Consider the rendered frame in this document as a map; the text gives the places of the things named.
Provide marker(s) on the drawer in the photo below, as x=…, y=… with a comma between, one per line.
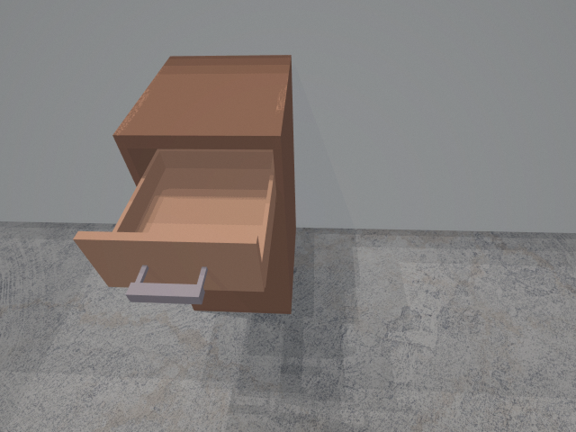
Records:
x=193, y=208

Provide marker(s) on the cabinet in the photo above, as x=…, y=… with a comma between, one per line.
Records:
x=225, y=102

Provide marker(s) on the handle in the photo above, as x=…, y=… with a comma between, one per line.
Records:
x=166, y=292

